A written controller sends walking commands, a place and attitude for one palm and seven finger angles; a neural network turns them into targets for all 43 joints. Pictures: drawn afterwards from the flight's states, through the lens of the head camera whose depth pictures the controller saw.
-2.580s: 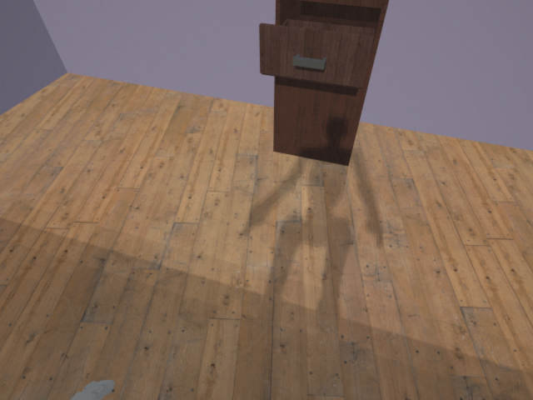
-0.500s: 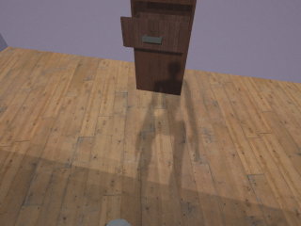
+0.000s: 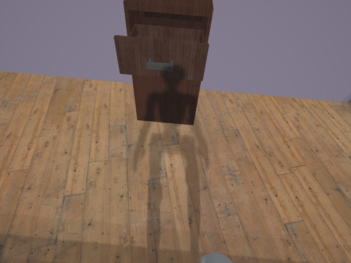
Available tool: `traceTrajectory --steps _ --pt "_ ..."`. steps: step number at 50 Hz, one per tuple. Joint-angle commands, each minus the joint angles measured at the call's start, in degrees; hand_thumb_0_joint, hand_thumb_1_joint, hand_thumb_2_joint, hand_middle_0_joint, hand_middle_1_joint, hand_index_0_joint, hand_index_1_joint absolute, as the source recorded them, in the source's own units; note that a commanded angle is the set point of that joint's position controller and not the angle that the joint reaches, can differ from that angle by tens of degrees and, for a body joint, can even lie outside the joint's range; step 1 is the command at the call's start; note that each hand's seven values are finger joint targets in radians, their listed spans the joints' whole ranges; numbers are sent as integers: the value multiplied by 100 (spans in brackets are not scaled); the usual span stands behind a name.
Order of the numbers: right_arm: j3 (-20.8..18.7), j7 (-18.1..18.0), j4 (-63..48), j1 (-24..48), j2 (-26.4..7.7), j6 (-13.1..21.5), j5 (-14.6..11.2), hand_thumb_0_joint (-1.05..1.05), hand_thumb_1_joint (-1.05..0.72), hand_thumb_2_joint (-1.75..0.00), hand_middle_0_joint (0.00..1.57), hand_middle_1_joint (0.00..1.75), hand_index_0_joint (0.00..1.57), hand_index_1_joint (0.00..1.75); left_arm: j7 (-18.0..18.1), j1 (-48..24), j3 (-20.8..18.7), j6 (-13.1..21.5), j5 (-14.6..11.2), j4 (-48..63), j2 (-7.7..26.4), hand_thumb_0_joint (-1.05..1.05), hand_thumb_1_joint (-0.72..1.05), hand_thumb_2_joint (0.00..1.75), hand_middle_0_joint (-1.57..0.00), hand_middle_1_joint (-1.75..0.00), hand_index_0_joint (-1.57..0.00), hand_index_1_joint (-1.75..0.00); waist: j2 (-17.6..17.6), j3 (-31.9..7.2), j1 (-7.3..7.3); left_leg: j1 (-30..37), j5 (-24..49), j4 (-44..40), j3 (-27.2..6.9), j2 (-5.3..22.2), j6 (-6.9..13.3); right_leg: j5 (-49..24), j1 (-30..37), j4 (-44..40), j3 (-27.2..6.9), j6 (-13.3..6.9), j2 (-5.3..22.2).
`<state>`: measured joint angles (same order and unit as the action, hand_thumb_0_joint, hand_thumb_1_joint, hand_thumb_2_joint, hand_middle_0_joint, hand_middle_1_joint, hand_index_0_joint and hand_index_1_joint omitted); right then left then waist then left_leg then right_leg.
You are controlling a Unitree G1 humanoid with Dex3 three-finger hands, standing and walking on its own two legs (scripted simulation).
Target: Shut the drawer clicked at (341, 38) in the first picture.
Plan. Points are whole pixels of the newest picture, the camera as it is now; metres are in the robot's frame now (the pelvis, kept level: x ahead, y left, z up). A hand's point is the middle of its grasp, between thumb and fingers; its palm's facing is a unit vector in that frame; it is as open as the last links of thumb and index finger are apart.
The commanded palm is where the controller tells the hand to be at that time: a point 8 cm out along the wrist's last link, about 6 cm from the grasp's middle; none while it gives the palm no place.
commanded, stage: walk to a spot facing it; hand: left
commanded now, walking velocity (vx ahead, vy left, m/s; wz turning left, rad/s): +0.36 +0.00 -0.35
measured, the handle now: (160, 64) +0.90 +0.14 -0.04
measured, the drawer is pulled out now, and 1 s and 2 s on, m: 0.30 0.30 0.30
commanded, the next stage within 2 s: turn to face it in 0.46 s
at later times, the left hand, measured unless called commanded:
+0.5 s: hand (158, 195) +0.34 +0.08 -0.17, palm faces -0.15 -0.97 -0.17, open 7.4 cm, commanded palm none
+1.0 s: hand (143, 196) +0.34 +0.13 -0.18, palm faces -0.01 -0.99 -0.13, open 7.4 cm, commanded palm none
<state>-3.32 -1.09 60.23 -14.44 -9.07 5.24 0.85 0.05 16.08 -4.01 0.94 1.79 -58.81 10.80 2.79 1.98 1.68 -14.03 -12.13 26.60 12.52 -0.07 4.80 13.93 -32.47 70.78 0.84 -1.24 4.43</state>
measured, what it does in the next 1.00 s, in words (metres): walks ahead: right foot, then left foot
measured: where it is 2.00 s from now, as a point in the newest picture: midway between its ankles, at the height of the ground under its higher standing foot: (184, 203)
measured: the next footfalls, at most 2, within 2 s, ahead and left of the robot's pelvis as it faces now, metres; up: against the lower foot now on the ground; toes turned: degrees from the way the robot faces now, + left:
right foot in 0.38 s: +0.28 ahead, -0.17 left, +0.00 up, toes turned -17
left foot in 0.80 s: +0.45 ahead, +0.03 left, +0.00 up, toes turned +2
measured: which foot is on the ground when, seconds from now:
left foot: down 0.00-0.40, up 0.42-0.78, down 0.80-1.00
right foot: up 0.00-0.36, down 0.38-0.82, up 0.84-1.00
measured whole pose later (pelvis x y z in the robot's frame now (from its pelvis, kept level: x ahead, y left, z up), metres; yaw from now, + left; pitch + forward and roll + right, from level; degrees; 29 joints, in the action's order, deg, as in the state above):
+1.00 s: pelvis +0.34 -0.04 +0.00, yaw -5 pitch -2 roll -1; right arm -1.9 -1.3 58.8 -10.5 -9.1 2.1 1.0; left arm 0.9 16.8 -1.7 -0.5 1.3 -62.6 8.5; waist 1.3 2.7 1.4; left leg -17.5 -9.8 28.4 7.2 0.4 4.8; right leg 27.6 -20.9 57.2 4.0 0.6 4.0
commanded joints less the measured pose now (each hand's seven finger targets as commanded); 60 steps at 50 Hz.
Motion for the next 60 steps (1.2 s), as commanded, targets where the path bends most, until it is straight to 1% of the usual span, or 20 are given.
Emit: traceTrajectory --steps 1,13,16,17,18,19,20,21,24,27,32,36,38,39,41,42,43,49,56,60 --pt "-37 -22 -96 -622 -467 111 -3 0 -90 -90 20 30 20 30 -118 482 -29 -102 43 152 13 0 90 90 -20 -30 -20 -30 -583 212 12 92 -70 -1944 -1344 1742 318 -637 -537 -335 -281 150 337" --pt "-19 -23 368 -1751 -643 5 95 0 -90 -90 20 30 20 30 -219 -1499 66 3 3 742 -7 0 90 90 -20 -30 -20 -30 -823 582 -623 1558 1720 -1385 -384 1912 312 -261 -360 -3157 583 -39 110" --pt "-26 -24 387 -1690 -707 -36 87 0 -90 -90 20 30 20 30 -192 -1009 38 90 11 601 124 0 90 90 -20 -30 -20 -30 -844 182 -354 1665 3385 -398 -64 1859 169 68 706 -3743 893 -256 -258" --pt "-20 -22 363 -1543 -747 -39 56 0 -90 -90 20 30 20 30 -174 -279 -2 133 26 374 234 0 90 90 -20 -30 -20 -30 -779 -191 16 1464 3801 476 149 1704 11 -228 1691 -4083 1017 -332 -441" --pt "-16 22 296 -1409 -718 -28 -1 0 -90 -90 20 30 20 30 -134 594 -105 209 52 83 544 0 90 90 -20 -30 -20 -30 -451 -771 406 534 3323 1711 289 1533 -201 -611 3274 -4166 622 -536 -184" --pt "40 66 120 -1538 -409 3 -74 0 -90 -90 20 30 20 30 -48 1307 -289 270 33 -89 1201 0 90 90 -20 -30 -20 -30 861 -1600 602 -1237 278 3496 491 860 -511 -1107 5009 -4398 -1513 -1114 1410" --pt "62 37 -38 -1213 -404 -9 -89 0 -90 -90 20 30 20 30 -6 1557 -316 253 -112 -186 1519 0 90 90 -20 -30 -20 -30 959 -1740 562 -2152 -2180 4862 -202 344 -598 -2321 5306 -4940 -2833 -1599 2143" --pt "3 12 -62 -958 -508 -45 -72 0 -90 -90 20 30 20 30 53 1227 -295 217 -142 -123 1334 0 90 90 -20 -30 -20 -30 357 -1302 476 -2200 -1797 5189 -796 635 -469 -2064 4666 -5103 -2407 -1628 2076" --pt "13 33 14 -714 -200 -212 11 0 -90 -90 20 30 20 30 82 249 -62 285 -113 28 613 0 90 90 -20 -30 -20 -30 -11 -184 -59 -1872 -809 4655 -1045 1045 -532 -2181 2627 -5485 -945 -972 1475" --pt "-1 57 159 -1143 -10 -391 60 0 -90 -90 20 30 20 30 113 33 -12 349 -32 58 334 0 90 90 -20 -30 -20 -30 225 -6 -425 -1490 -505 4021 -945 1011 -631 -2005 1841 -5702 -116 -773 1179" --pt "52 127 -81 -634 35 -437 21 0 -90 -90 20 30 20 30 103 -38 55 333 -44 53 417 0 90 90 -20 -30 -20 -30 474 152 -411 -1250 -15 2426 -759 834 -689 -2243 1773 -5694 370 -719 950" --pt "102 130 -200 -132 -50 -345 14 0 -90 -90 20 30 20 30 135 283 57 251 -35 -99 536 0 90 90 -20 -30 -20 -30 449 54 -147 -847 -17 1261 -642 562 -591 -2693 2414 -5219 384 -600 997" --pt "103 104 -104 -378 -192 -312 32 0 -90 -90 20 30 20 30 166 294 70 178 -76 -131 530 0 90 90 -20 -30 -20 -30 210 -60 -285 -72 674 476 -644 435 -547 -2472 2356 -4642 527 -391 855" --pt "68 86 -17 -723 -440 -282 43 0 -90 -90 20 30 20 30 169 363 82 137 -97 -122 459 0 90 90 -20 -30 -20 -30 -256 -339 -386 610 1806 186 -879 574 -471 -1945 2163 -3954 665 -185 631" --pt "-49 7 -41 -1121 -1248 -308 43 0 -90 -90 20 30 20 30 176 706 159 58 -180 -32 164 0 90 90 -20 -30 -20 -30 -2169 -809 -374 1385 4306 -384 -2827 2292 585 2255 1167 -1973 789 278 -232" --pt "-3 -29 -70 -880 -1146 -358 38 0 -90 -90 20 30 20 30 210 627 170 29 -122 -11 218 0 90 90 -20 -30 -20 -30 -1624 -630 -304 988 3457 -659 -2800 2334 816 2576 1124 -1455 381 219 -168" --pt "35 -88 -69 -623 -984 -334 49 0 -90 -90 20 30 20 30 199 459 182 4 -84 -58 142 0 90 90 -20 -30 -20 -30 -1803 -427 -291 738 2553 -922 -2797 2109 734 2311 893 -1224 269 216 -71" --pt "-29 -41 -224 -242 -781 -310 34 0 -90 -90 20 30 20 30 45 494 152 -46 6 -177 53 0 90 90 -20 -30 -20 -30 -782 -326 -201 131 -785 -1523 -2275 1518 513 1107 814 -1321 238 177 55" --pt "-134 5 -165 -364 -887 -338 57 0 -90 -90 20 30 20 30 14 301 156 -50 15 43 -31 0 90 90 -20 -30 -20 -30 -878 22 -268 -252 -1981 -1768 -2466 1517 601 1065 1134 -2670 361 150 11" --pt "-157 18 -124 -224 -880 -391 43 0 -90 -90 20 30 20 30 12 941 129 -8 4 -153 -51 0 90 90 -20 -30 -20 -30 -645 13 22 -857 -2509 -1388 -2233 1289 367 620 2369 -3949 602 131 -259"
